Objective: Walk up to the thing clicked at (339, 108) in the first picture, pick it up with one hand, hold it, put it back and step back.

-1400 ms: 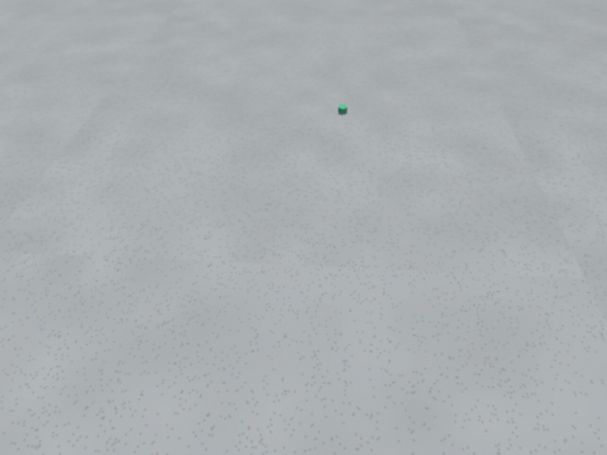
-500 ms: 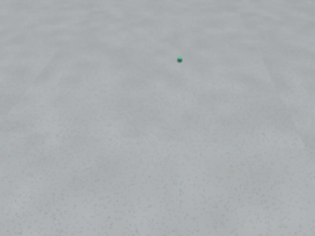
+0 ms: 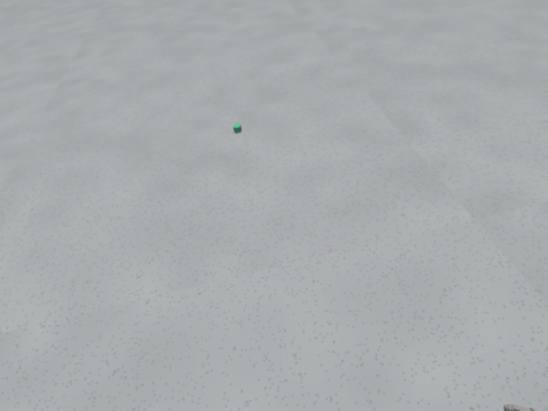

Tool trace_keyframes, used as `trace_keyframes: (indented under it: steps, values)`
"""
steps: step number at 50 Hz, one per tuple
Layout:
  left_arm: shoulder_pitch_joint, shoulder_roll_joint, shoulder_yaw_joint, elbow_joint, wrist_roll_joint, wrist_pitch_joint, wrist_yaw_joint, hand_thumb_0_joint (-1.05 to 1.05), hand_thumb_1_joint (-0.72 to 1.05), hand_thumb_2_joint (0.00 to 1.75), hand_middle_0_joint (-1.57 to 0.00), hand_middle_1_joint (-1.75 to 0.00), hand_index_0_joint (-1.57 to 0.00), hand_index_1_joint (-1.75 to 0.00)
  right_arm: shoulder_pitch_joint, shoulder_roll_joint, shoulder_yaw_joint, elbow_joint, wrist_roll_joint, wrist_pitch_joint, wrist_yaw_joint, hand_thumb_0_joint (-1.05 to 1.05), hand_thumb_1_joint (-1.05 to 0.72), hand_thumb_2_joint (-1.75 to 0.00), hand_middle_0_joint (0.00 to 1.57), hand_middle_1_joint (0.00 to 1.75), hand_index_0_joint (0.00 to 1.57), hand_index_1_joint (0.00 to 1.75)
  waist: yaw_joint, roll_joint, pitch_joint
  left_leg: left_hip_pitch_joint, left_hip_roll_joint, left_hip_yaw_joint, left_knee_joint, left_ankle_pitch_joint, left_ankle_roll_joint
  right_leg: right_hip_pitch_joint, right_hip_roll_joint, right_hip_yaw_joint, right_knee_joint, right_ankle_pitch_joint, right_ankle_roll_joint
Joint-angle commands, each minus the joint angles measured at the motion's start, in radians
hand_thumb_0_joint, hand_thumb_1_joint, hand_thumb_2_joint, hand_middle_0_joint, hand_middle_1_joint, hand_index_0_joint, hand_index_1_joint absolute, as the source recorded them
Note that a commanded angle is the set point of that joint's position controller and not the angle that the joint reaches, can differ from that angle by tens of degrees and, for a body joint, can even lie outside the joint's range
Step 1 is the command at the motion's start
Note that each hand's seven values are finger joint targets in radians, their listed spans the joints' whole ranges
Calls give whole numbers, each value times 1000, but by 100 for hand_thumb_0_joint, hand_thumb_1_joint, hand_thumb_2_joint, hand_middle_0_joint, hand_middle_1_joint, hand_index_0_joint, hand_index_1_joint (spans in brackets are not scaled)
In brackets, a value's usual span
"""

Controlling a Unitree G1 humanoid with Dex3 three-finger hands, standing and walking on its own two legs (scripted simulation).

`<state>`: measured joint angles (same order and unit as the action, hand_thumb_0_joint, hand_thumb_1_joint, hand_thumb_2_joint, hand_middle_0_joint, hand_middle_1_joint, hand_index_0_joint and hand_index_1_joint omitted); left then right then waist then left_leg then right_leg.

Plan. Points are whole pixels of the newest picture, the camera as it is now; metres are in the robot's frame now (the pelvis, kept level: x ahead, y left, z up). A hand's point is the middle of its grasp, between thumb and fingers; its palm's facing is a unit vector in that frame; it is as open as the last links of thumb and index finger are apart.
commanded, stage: walk up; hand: left
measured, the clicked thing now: (237, 127) +2.00 +0.43 -0.75
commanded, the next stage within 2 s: none
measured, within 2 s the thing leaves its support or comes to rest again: neither
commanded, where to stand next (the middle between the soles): +1.67 +0.74 m, yaw -75 degrees
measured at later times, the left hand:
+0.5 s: hand (131, 310) +0.38 +0.36 -0.16, palm faces -0.34 -0.80 -0.50, open 7.4 cm
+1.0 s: hand (208, 146) +0.89 +0.27 -0.11, palm faces -0.44 -0.68 -0.58, open 7.4 cm
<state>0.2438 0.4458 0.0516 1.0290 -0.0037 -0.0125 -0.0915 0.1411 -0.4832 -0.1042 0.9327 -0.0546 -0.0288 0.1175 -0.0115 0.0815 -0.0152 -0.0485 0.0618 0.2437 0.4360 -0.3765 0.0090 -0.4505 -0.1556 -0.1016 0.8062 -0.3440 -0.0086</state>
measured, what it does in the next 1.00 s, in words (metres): walks ahead, turning right: right foot, then left foot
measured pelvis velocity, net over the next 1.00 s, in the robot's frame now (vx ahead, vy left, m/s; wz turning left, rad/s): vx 0.60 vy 0.08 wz -0.55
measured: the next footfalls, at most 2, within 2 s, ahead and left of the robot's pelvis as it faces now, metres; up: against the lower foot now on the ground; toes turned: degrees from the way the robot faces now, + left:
right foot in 0.06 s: +0.11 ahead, -0.16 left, +0.00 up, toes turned -15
left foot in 0.48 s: +0.52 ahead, +0.15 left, +0.00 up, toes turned -16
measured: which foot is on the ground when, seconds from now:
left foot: down 0.00-0.08, up 0.10-0.46, down 0.48-0.92, up 0.94-1.00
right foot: up 0.00-0.04, down 0.06-0.50, up 0.52-0.90, down 0.92-1.00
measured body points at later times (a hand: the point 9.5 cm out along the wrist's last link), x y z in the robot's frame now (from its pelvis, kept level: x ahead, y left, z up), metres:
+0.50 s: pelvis +0.31 +0.07 -0.04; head +0.33 +0.04 +0.41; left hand +0.40 +0.40 -0.12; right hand +0.39 -0.30 -0.11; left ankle +0.49 +0.16 -0.74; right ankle +0.07 -0.13 -0.72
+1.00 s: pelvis +0.60 +0.08 -0.03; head +0.60 +0.04 +0.42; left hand +0.91 +0.30 -0.07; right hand +0.46 -0.22 -0.16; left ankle +0.56 +0.20 -0.66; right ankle +0.60 -0.04 -0.73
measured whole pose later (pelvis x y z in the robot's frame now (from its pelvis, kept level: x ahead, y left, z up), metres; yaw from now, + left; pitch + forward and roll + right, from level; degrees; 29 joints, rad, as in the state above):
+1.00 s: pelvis +0.60 +0.08 -0.03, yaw -32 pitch -1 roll -2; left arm 0.21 0.48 0.05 0.79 -0.03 -0.07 0.07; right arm 0.31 -0.44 -0.10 0.77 -0.06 0.06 0.09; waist -0.07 0.12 0.08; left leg -0.41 -0.01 0.04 1.27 -0.52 -0.06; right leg -0.45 -0.03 -0.16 0.74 -0.28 -0.07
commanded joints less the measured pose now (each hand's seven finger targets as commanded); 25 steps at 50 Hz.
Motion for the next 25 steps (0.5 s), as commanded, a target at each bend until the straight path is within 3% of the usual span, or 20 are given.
trace_keyframes:
  steps: [1,2,3,4,5,6,7,9,11,14,16,18,19,21,22,23,24,25]
  values:
    - [35,215,59,-66,-4,-37,13,0,90,90,-20,-30,-20,-30,-234,-235,-58,-164,-6,-29,5,0,-90,-90,20,30,20,30,84,-48,64,-246,171,-72,-69,-304,125,203,19,-132,-88,70,-3]
    - [169,240,73,-30,0,-44,29,0,90,90,-20,-30,-20,-30,-259,-218,-51,-179,-7,-22,4,0,-90,-90,20,30,20,30,153,-164,43,-367,120,-18,146,-283,101,383,34,-116,-168,52,-23]
    - [347,309,98,16,7,-61,54,0,90,90,-20,-30,-20,-30,-247,-165,-28,-199,-8,-18,10,0,-90,-90,20,30,20,30,224,-358,-7,-561,23,-1,557,-184,62,594,54,30,-264,-141,-79]
    - [425,373,116,-3,18,-63,83,0,90,90,-20,-30,-20,-30,-270,-103,6,-242,4,-22,22,0,-90,-90,20,30,20,30,259,-492,48,-858,-52,-93,816,-300,7,650,-106,404,-413,-407,-140]
    - [347,401,105,-46,7,-67,97,0,90,90,-20,-30,-20,-30,-340,-143,1,-298,16,-34,31,0,-90,-90,20,30,20,30,212,-428,21,-943,-67,-317,840,-271,-17,615,-298,966,-725,-574,-265]
    - [222,422,99,-100,6,-75,111,0,90,90,-20,-30,-20,-30,-372,-186,1,-296,17,-38,28,0,-90,-90,20,30,20,30,155,-237,83,-997,42,-394,863,-171,-27,568,-363,980,-754,-614,-305]
    - [148,406,95,-130,3,-83,120,0,90,90,-20,-30,-20,-30,-361,-218,-8,-273,27,-35,30,0,-90,-90,20,30,20,30,106,-148,94,-976,80,-426,826,-92,-29,556,-319,834,-697,-508,-282]
    - [70,352,82,-159,-8,-102,137,0,90,90,-20,-30,-20,-30,-270,-211,-7,-240,18,-27,29,0,-90,-90,20,30,20,30,39,-131,102,-828,114,-397,702,17,-27,420,-240,588,-625,-250,-206]
    - [49,322,68,-169,-14,-125,130,0,90,90,-20,-30,-20,-30,-194,-205,-14,-222,15,-7,45,0,-90,-90,20,30,20,30,8,-166,115,-665,82,-338,574,115,-24,270,-125,375,-625,-135,-153]
    - [52,358,79,-183,-3,-149,129,0,90,90,-20,-30,-20,-30,-198,-207,-28,-258,9,22,69,0,-90,-90,20,30,20,30,-3,-204,125,-582,65,-285,491,259,-37,138,-82,278,-669,-143,-153]
    - [75,364,84,-189,0,-153,131,0,90,90,-20,-30,-20,-30,-230,-190,-25,-287,6,27,75,0,-90,-90,20,30,20,30,4,-178,123,-563,66,-281,413,304,-47,151,-63,224,-648,-37,-148]
    - [111,350,83,-188,1,-148,136,0,90,90,-20,-30,-20,-30,-244,-165,-22,-300,10,23,76,0,-90,-90,20,30,20,30,16,-159,94,-481,53,-267,309,310,-50,182,-42,155,-581,152,-133]
    - [108,356,85,-190,6,-144,139,0,90,90,-20,-30,-20,-30,-234,-162,-28,-306,13,24,77,0,-90,-90,20,30,20,30,6,-172,67,-401,45,-258,288,323,-41,171,-54,144,-562,234,-125]
    - [56,362,87,-206,13,-129,145,0,90,90,-20,-30,-20,-30,-126,-165,-48,-293,14,27,72,0,-90,-90,20,30,20,30,-58,-202,5,-207,14,-216,257,273,-26,141,-78,133,-468,352,-118]
    - [27,359,85,-216,16,-122,149,0,90,90,-20,-30,-20,-30,-5,-179,-69,-265,11,31,64,0,-90,-90,20,30,20,30,-123,-184,-43,-77,2,-212,247,245,-16,110,-87,133,-325,409,-108]
    - [7,328,75,-236,20,-115,151,0,90,90,-20,-30,-20,-30,194,-221,-98,-209,9,32,49,0,-90,-90,20,30,20,30,-219,-62,-128,138,-22,-227,210,188,14,34,-45,105,-14,431,-77]
    - [60,229,41,-247,23,-110,149,0,90,90,-20,-30,-20,-30,365,-294,-129,-180,0,21,18,0,-90,-90,20,30,20,30,-286,182,-201,327,60,-404,82,-54,32,-162,63,89,358,100,-41]
    - [125,142,6,-266,-2,-107,154,0,90,90,-20,-30,-20,-30,298,-350,-133,-212,12,5,-5,0,-90,-90,20,30,20,30,-214,400,-204,332,276,-783,-128,-193,28,-350,191,112,556,-288,-61]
